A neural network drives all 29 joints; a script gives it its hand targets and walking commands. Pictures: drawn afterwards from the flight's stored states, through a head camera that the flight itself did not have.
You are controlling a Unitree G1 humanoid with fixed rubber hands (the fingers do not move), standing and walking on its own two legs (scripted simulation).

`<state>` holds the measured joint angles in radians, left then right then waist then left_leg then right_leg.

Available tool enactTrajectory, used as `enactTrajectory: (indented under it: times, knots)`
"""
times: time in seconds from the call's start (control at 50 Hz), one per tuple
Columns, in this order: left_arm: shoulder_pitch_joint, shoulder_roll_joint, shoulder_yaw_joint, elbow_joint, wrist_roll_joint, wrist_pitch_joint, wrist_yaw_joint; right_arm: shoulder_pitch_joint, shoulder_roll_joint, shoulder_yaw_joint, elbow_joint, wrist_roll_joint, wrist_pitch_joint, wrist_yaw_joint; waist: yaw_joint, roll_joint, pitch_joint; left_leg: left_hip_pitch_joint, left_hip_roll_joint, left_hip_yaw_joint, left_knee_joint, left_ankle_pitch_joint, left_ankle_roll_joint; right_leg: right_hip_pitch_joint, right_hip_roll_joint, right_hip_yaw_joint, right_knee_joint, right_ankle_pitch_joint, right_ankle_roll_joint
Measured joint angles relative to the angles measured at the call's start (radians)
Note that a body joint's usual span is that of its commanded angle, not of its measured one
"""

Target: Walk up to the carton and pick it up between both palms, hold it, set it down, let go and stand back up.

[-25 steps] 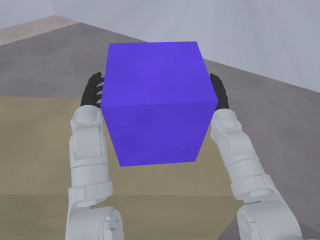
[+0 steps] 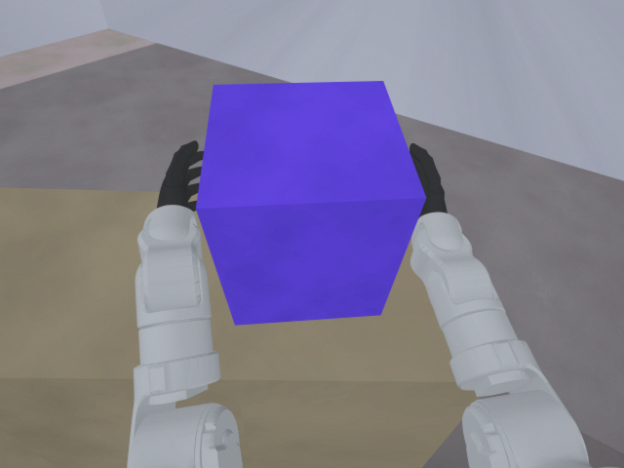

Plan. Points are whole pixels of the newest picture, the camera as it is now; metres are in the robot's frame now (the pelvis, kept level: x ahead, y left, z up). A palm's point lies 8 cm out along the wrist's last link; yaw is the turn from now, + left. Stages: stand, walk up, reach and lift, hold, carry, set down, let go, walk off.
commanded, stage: hold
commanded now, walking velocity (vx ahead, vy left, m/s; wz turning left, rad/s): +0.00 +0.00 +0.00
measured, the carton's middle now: (304, 210) +0.39 +0.00 +0.15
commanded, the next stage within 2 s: set down in 0.62 s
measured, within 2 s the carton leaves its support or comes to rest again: neither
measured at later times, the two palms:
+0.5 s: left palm (177, 214) +0.36 +0.16 +0.18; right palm (422, 213) +0.36 -0.14 +0.17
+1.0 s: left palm (166, 203) +0.37 +0.17 +0.19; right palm (415, 201) +0.36 -0.13 +0.18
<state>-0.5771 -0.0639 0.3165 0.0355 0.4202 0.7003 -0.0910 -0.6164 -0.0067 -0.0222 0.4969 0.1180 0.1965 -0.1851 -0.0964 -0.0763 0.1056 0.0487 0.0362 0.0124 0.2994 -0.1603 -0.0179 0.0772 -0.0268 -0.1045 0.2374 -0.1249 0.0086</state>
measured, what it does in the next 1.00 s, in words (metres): stands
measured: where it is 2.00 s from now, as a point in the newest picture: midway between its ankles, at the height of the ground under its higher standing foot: outside the picture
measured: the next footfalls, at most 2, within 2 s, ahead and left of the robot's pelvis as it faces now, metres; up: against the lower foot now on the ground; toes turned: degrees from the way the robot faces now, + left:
none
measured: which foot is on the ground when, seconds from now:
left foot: down 0.00-1.00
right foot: down 0.00-1.00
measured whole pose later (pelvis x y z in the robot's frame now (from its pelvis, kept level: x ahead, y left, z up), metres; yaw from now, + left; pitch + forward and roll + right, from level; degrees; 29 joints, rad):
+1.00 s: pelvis +0.01 +0.01 +0.00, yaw +1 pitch -11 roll -1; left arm -0.57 -0.07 0.35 0.14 0.42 0.50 -0.13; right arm -0.57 0.06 -0.12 0.51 -0.02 0.02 -0.16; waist -0.07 -0.07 0.08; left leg 0.06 0.02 0.02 0.30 -0.17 -0.01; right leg 0.09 -0.04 -0.11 0.24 -0.15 0.02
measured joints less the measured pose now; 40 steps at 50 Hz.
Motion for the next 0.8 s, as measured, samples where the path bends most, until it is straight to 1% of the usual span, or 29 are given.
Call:
enactTrajectory:
  times: [0.38,0.52,0.64,0.72,0.8]
  knots:
    - [-0.002,0.001,0.0,0.003,0.0,0.0,-0.001,-0.001,0.001,-0.002,0.001,-0.002,-0.001,0.0,0.0,-0.001,0.0,-0.001,-0.001,0.001,0.0,0.001,0.001,0.0,0.0,0.0,0.0,0.0,0.0]
    - [-0.006,-0.009,0.021,0.02,0.014,0.01,-0.011,-0.003,0.006,-0.002,0.023,-0.023,0.01,0.002,0.007,-0.011,0.015,0.007,-0.001,0.006,-0.006,0.004,0.002,0.003,-0.001,0.002,0.004,-0.002,0.0]
    - [0.006,0.006,-0.001,0.006,-0.001,-0.008,-0.005,0.003,0.011,-0.008,0.007,-0.023,-0.01,0.003,-0.001,-0.018,0.016,-0.01,0.0,-0.001,0.006,-0.001,-0.001,-0.006,0.0,-0.005,0.006,-0.004,-0.001]
    - [0.033,0.012,-0.029,-0.03,-0.014,-0.017,0.006,0.025,-0.004,0.014,-0.035,0.014,-0.02,-0.009,-0.011,-0.01,-0.004,-0.012,0.002,-0.004,0.019,-0.012,0.0,0.002,0.002,-0.008,-0.001,-0.006,0.001]
    - [0.026,0.0,-0.013,-0.009,0.004,-0.038,-0.007,0.023,-0.008,0.014,-0.032,-0.001,-0.021,-0.01,-0.007,-0.004,-0.008,0.014,-0.001,0.0,0.018,-0.019,0.004,0.025,-0.001,-0.004,0.002,-0.013,0.004]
